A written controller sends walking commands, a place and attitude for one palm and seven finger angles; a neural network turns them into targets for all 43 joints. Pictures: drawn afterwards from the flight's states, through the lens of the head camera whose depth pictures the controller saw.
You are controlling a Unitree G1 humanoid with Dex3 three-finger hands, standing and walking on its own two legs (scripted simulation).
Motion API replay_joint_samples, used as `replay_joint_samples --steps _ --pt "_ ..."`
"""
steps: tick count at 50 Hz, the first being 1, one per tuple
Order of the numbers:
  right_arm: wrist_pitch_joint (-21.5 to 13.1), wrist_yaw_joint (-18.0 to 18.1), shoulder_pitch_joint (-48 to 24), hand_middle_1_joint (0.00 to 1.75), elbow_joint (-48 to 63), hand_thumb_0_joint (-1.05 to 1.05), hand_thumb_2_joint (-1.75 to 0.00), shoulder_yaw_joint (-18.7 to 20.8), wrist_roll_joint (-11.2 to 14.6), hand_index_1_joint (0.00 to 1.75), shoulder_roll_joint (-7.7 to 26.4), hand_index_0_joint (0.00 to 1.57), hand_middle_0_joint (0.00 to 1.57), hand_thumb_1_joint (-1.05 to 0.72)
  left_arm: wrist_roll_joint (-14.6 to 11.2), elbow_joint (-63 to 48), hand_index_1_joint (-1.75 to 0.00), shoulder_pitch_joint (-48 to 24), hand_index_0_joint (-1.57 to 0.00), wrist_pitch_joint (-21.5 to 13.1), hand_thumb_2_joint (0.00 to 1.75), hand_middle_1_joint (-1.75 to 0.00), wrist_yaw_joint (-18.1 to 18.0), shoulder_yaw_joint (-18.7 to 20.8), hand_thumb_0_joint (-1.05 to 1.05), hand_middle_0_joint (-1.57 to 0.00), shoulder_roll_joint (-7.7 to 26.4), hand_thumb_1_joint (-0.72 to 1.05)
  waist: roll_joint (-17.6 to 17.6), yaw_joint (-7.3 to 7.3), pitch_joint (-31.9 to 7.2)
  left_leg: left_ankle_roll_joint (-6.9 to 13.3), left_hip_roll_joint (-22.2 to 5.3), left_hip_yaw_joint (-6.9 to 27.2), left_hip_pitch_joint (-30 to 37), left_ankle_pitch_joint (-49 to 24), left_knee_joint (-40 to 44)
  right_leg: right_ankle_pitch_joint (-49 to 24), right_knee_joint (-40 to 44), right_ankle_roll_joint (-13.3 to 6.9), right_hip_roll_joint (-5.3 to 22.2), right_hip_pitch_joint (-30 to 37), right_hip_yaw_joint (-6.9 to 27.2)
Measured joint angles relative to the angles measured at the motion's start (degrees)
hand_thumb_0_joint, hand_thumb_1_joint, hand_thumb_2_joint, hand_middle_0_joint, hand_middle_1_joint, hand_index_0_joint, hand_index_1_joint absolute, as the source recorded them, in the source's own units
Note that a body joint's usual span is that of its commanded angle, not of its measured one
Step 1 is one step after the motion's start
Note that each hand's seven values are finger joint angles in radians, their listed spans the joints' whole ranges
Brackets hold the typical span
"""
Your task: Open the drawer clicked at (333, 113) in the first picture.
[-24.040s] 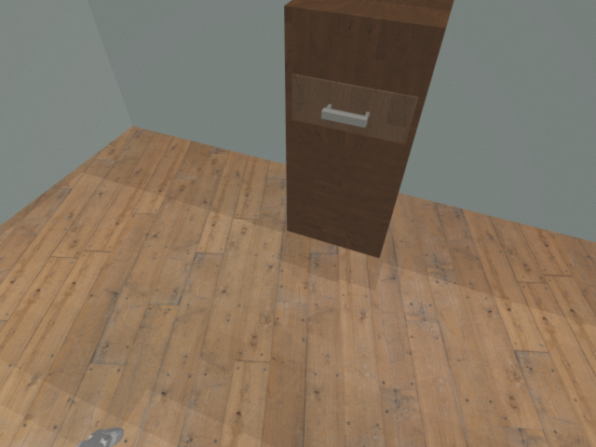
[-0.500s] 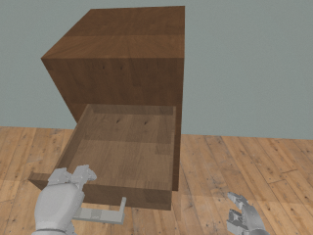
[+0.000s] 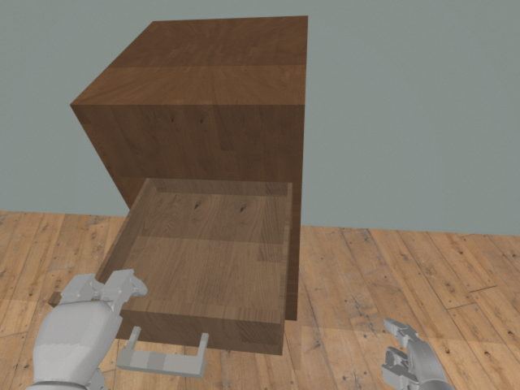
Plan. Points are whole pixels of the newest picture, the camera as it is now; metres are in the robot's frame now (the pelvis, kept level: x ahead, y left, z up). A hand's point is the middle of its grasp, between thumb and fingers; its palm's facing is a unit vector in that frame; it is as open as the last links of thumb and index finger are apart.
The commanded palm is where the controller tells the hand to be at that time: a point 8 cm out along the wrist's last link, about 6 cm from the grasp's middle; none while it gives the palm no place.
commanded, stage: lift the hand off the handle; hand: left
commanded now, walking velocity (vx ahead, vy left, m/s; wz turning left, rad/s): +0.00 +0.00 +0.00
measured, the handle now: (165, 349) +0.20 +0.21 -0.08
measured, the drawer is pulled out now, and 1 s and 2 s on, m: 0.30 0.30 0.30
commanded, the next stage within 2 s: draw the hand back to the body in 0.12 s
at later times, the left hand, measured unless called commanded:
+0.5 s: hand (95, 324) +0.17 +0.24 +0.09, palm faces +0.10 -0.13 -0.99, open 13.8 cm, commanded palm +0.14 +0.23 +0.14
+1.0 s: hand (96, 312) +0.17 +0.22 +0.13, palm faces +0.30 -0.85 -0.42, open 13.5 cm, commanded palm +0.13 +0.27 +0.17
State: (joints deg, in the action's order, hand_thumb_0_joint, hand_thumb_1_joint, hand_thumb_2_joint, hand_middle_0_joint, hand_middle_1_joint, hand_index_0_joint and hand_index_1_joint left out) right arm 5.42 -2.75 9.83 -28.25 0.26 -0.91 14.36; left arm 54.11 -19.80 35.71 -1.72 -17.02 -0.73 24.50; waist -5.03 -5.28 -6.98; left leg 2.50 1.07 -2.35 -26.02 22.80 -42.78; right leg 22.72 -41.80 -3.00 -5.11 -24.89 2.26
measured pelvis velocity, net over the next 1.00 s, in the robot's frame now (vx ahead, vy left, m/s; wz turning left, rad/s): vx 0.01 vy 0.01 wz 0.04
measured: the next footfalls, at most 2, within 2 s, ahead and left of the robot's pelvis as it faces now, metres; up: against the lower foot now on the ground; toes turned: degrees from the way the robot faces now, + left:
none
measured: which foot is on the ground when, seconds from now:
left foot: down 0.00-1.00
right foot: down 0.00-1.00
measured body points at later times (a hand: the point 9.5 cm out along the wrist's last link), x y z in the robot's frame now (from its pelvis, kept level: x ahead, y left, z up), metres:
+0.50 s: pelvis +0.00 +0.01 +0.01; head +0.00 -0.03 +0.45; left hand +0.16 +0.24 +0.14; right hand +0.22 -0.19 -0.08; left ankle -0.01 +0.09 -0.71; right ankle -0.02 -0.09 -0.71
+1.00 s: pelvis +0.01 +0.01 +0.02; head +0.00 -0.01 +0.47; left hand +0.15 +0.26 +0.15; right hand +0.21 -0.19 -0.05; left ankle -0.01 +0.09 -0.71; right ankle -0.02 -0.09 -0.71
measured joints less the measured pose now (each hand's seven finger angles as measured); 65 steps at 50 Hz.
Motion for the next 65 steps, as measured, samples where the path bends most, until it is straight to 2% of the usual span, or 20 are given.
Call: replay_joint_samples --steps 5,9,14,18,22,25,28,35,42,44,45,46,47,49,51,54,60,65 --pt "-0.1 0.0 -0.2 0.30 -0.1 0.01 -0.90 0.0 0.3 0.30 0.0 0.20 0.20 -0.90 -1.1 -1.0 -1.20 -0.4 -0.32 0.5 0.30 -1.20 1.0 0.5 -0.01 -0.32 -0.3 -0.49 -0.4 0.05 0.1 0.1 0.1 0.0 1.0 -0.4 1.1 -0.5 1.3 0.1 0.1 1.1 0.1" --pt "-0.1 -0.5 -0.2 0.30 0.2 0.01 -0.90 0.0 0.6 0.30 -0.1 0.20 0.20 -0.90 -1.5 -1.6 -1.20 0.4 -0.32 0.7 0.30 -1.20 2.0 -0.6 -0.01 -0.32 -1.5 -0.49 -0.4 0.11 0.1 0.2 0.2 -0.3 1.5 -0.7 1.9 -0.8 1.9 0.3 0.2 1.4 0.4" --pt "0.1 -0.6 -0.1 0.30 0.8 0.01 -0.90 -0.3 0.1 0.30 -0.2 0.20 0.20 -0.90 0.3 -2.0 -1.20 1.2 -0.32 0.2 0.30 -1.20 2.1 -1.8 -0.01 -0.32 -1.0 -0.49 0.1 -0.54 0.4 0.3 0.1 -0.5 1.2 -0.7 1.8 -0.9 1.9 0.4 0.1 1.1 0.6" --pt "0.3 -0.5 -0.1 0.30 0.9 0.01 -0.90 -0.2 -0.3 0.30 -0.1 0.20 0.20 -0.90 1.1 -3.1 -1.20 0.2 -0.32 0.1 0.30 -1.20 1.2 -0.7 -0.01 -0.32 0.5 -0.49 -0.1 -1.03 0.7 0.3 -0.1 -0.4 1.0 -0.4 1.1 -0.8 1.6 0.3 0.0 1.1 0.5" --pt "0.5 -0.4 -0.4 0.30 0.2 0.01 -0.90 -0.1 0.4 0.30 -0.2 0.20 0.20 -0.90 -0.8 -3.9 -1.20 -0.6 -0.32 0.9 0.30 -1.20 1.0 1.2 -0.01 -0.32 0.5 -0.49 -0.9 -0.55 0.5 0.5 0.2 -0.3 1.7 -0.4 1.5 -0.8 2.0 0.6 0.2 1.9 0.5" --pt "0.7 -0.4 -0.7 0.30 -0.3 0.01 -0.90 -0.3 1.2 0.30 -0.2 0.20 0.20 -0.90 -2.3 -3.5 -1.20 -1.2 -0.32 2.3 0.30 -1.20 2.3 1.1 -0.01 -0.32 -0.2 -0.49 -1.2 -0.22 0.4 0.7 0.5 -0.4 2.6 -0.9 2.5 -1.0 2.8 0.8 0.6 2.7 0.6" --pt "0.7 -0.2 -0.5 0.30 -0.3 0.01 -0.90 -0.7 1.5 0.30 -0.2 0.20 0.20 -0.90 -2.6 -3.2 -1.20 -1.2 -0.32 3.0 0.30 -1.20 4.2 0.3 -0.01 -0.32 0.0 -0.49 -0.9 -0.35 0.4 0.8 0.7 -0.5 3.5 -1.4 3.8 -1.4 3.7 1.0 0.8 3.5 0.7" --pt "0.5 0.3 -0.5 0.30 0.3 0.01 -0.90 -1.3 1.3 0.30 0.3 0.20 0.20 -0.90 -2.6 -5.7 -1.20 0.4 -0.32 1.6 0.30 -1.20 5.5 1.3 -0.01 -0.32 2.9 -0.49 -0.6 -1.07 1.4 0.8 0.5 -0.3 5.2 -1.9 5.0 -2.4 5.8 0.9 0.5 5.5 0.7" --pt "0.9 0.7 -1.6 0.30 -0.3 0.01 -0.90 -0.9 1.7 0.30 0.6 0.20 0.20 -0.90 -4.7 -6.0 -1.20 -0.6 -0.32 1.6 0.30 -1.20 6.2 5.0 -0.01 -0.32 4.3 -0.49 -0.9 -1.17 2.2 1.0 0.7 0.1 6.4 -2.7 6.3 -3.2 7.6 1.2 0.7 7.0 0.4" --pt "-1.1 1.8 -1.7 0.30 -0.2 0.01 -0.90 -0.8 2.5 0.30 0.2 0.20 0.20 -0.90 -24.7 -6.1 -1.20 -0.9 -0.32 1.2 0.30 -1.19 7.5 6.0 -0.01 -0.32 0.3 -0.49 -1.3 0.50 4.4 1.1 1.1 0.8 8.6 -3.0 7.1 -3.4 8.5 1.3 1.2 9.6 -0.2" --pt "-2.8 2.6 -1.3 0.30 0.0 0.01 -0.90 -0.9 2.8 0.30 -0.2 0.20 0.20 -0.90 -32.3 -5.9 -1.20 -0.9 -0.32 0.9 0.30 -1.19 7.9 6.3 -0.01 -0.32 -2.4 -0.48 -1.2 1.17 5.2 1.2 1.3 1.0 9.7 -3.2 7.6 -3.3 8.9 1.4 1.4 10.7 -0.4" --pt "-4.2 3.5 -0.6 0.30 0.1 0.01 -0.90 -1.1 2.9 0.30 -0.7 0.20 0.20 -0.90 -38.4 -5.8 -1.19 -0.7 -0.32 0.7 0.31 -1.18 8.2 6.4 -0.01 -0.31 -4.8 -0.47 -1.0 1.72 5.6 1.2 1.6 1.1 10.7 -3.3 8.2 -3.3 9.3 1.5 1.6 11.7 -0.5" --pt "-5.4 4.3 0.2 0.30 0.1 0.01 -0.90 -1.4 2.9 0.30 -1.2 0.20 0.20 -0.90 -43.2 -5.9 -1.18 -0.4 -0.32 0.6 0.31 -1.18 8.6 6.3 -0.01 -0.31 -6.6 -0.46 -0.5 2.08 5.8 1.2 1.8 1.3 11.7 -3.5 8.9 -3.3 9.8 1.5 1.8 12.7 -0.7" --pt "-7.5 5.8 1.9 0.30 -0.7 0.01 -0.90 -2.1 2.6 0.30 -2.2 0.20 0.20 -0.90 -49.3 -6.8 -1.16 0.3 -0.31 0.2 0.32 -1.16 8.9 6.0 -0.01 -0.31 -8.2 -0.43 0.7 2.40 5.6 1.1 2.0 1.8 13.4 -3.8 10.1 -3.3 11.0 1.4 2.0 14.5 -1.1" --pt "-9.3 6.6 3.2 0.30 -2.0 0.01 -0.90 -2.8 2.3 0.30 -2.8 0.20 0.20 -0.90 -52.5 -8.3 -1.13 0.4 -0.31 -0.5 0.34 -1.13 8.9 6.3 -0.01 -0.31 -7.9 -0.39 1.8 2.41 5.3 0.9 1.9 2.3 14.6 -3.9 11.0 -3.6 12.3 1.2 2.0 16.0 -1.5" --pt "-11.3 6.9 3.9 0.30 -3.7 0.01 -0.90 -3.4 2.2 0.30 -2.9 0.20 0.20 -0.90 -54.8 -10.0 -1.08 -0.6 -0.30 -1.7 0.38 -1.08 8.9 8.0 -0.01 -0.30 -6.6 -0.31 2.3 2.47 5.6 0.5 1.8 3.0 15.7 -4.2 11.9 -4.2 14.1 0.9 1.8 17.7 -2.1" --pt "-12.1 6.3 2.4 0.30 -5.9 0.01 -0.90 -2.8 2.1 0.30 -2.2 0.20 0.21 -0.90 -56.9 -9.1 -0.96 -2.8 -0.28 -3.1 0.46 -0.96 9.6 12.4 -0.01 -0.29 -5.6 -0.13 1.2 2.86 6.7 0.4 1.8 3.0 16.4 -5.5 14.2 -5.4 16.2 0.9 1.9 18.2 -2.0" --pt "-11.6 6.0 1.4 0.30 -6.7 0.01 -0.89 -1.9 2.0 0.30 -1.9 0.20 0.21 -0.90 -57.6 -8.9 -0.86 -1.2 -0.27 -3.0 0.53 -0.85 10.6 13.2 -0.01 -0.27 -5.6 0.04 0.9 2.78 6.6 0.3 1.7 2.7 16.6 -6.3 15.8 -6.0 17.2 0.8 1.8 18.0 -1.7"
